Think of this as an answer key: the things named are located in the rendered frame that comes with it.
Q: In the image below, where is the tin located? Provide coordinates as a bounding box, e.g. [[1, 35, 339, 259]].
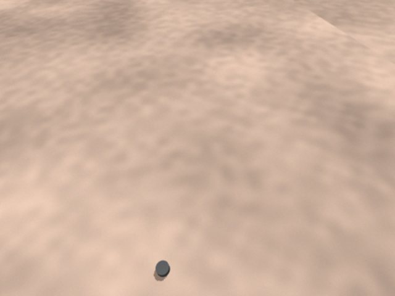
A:
[[156, 260, 170, 277]]

